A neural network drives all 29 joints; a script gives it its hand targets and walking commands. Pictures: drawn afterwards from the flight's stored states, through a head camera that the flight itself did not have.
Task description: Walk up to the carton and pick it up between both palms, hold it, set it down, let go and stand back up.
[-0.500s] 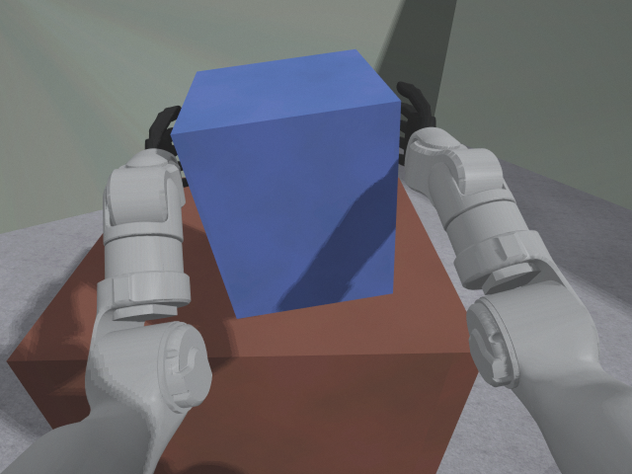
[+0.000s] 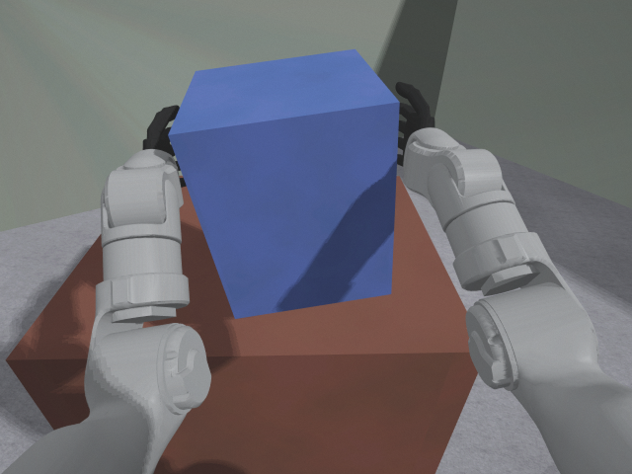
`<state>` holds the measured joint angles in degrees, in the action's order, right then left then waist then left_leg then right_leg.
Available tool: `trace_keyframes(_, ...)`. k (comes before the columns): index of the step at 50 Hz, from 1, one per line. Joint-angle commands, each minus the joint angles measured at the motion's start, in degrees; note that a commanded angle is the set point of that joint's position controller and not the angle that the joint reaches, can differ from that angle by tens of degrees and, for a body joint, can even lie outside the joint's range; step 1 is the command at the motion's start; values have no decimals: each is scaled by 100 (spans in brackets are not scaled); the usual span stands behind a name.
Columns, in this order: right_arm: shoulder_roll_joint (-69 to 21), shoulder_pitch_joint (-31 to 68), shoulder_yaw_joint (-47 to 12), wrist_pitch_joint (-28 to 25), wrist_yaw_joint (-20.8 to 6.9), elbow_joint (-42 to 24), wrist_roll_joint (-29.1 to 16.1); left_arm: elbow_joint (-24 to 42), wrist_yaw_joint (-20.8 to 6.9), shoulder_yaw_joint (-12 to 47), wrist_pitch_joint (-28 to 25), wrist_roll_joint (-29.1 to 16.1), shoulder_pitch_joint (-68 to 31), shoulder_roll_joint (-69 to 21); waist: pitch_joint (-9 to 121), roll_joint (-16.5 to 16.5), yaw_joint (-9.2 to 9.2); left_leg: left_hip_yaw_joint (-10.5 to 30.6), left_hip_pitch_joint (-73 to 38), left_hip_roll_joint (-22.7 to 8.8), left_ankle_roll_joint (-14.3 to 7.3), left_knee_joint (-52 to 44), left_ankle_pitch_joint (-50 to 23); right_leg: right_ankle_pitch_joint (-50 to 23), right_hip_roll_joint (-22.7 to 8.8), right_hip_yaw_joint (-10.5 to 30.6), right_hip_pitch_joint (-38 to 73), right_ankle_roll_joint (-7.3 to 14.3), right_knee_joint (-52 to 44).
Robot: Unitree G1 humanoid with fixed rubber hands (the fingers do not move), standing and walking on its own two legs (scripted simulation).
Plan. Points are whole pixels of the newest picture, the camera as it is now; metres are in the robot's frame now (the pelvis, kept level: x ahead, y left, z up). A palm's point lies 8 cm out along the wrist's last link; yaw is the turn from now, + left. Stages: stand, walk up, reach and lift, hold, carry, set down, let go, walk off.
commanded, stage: hold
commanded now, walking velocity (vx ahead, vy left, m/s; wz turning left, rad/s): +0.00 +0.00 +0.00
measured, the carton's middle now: (294, 184) +0.40 +0.01 +0.25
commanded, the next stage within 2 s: set down in 0.76 s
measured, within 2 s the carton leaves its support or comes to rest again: neither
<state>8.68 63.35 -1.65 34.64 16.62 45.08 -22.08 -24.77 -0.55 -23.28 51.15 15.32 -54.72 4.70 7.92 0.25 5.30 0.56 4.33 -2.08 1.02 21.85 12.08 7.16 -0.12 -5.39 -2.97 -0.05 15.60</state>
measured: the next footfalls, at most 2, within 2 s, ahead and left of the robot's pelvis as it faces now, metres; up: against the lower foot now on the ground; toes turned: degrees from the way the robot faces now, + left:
none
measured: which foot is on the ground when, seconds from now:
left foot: down 0.00-1.00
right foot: down 0.00-1.00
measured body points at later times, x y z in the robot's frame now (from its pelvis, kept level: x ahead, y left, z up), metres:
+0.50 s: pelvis +0.00 +0.00 +0.00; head -0.09 +0.02 +0.44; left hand +0.39 +0.16 +0.29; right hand +0.38 -0.14 +0.31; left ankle +0.00 +0.12 -0.75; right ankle +0.02 -0.12 -0.75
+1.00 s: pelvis +0.00 +0.00 +0.00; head -0.09 +0.03 +0.44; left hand +0.40 +0.17 +0.31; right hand +0.39 -0.13 +0.33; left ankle +0.00 +0.12 -0.75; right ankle +0.02 -0.12 -0.75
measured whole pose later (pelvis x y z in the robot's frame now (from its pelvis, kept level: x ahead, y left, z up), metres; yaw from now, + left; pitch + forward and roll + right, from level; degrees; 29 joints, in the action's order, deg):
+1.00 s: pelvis +0.00 +0.00 +0.00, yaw +1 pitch -7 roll -1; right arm 4.8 66.6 7.5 26.3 13.8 50.3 -12.9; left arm -31.1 -2.0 -27.2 41.4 19.0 -59.4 5.2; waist 6.3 1.9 6.3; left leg 1.3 2.1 -1.5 0.7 20.8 11.8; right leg 7.7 -0.6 -5.9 -0.9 -0.1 15.5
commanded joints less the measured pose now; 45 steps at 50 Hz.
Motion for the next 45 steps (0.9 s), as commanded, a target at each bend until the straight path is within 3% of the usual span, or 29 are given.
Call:
trace_keyframes(1, -3981, 4120, -1041, -42, -699, -1717, -867, 1058, -817, 2232, -686, -1197, -4879, -3313, 1880, -313, 47, -20, 259, 512, 265, -311, -1381, -925, 527, 357, 1156, -263, 76)
trace_keyframes(38, -3956, 4173, -1005, -89, -707, -1678, -822, 957, -832, 2219, -717, -1171, -4847, -3335, 1852, -309, 51, -13, 235, 515, 272, -337, -1339, -885, 510, 347, 1129, -256, 51)
trace_keyframes(41, -4042, 4603, -950, -227, -718, -1922, -687, 1042, -772, 2317, -779, -1316, -5137, -3353, 2041, -207, 113, 54, 80, 539, 156, -231, -1283, -746, 479, 289, 1059, -259, 18)
trace_keyframes(45, -3953, 4585, -501, -642, -797, -1492, -205, 623, -840, 1986, -1127, -1046, -5206, -3224, 1790, -206, 118, -7, 101, 524, 83, -341, -932, -424, 415, 201, 961, -255, -34)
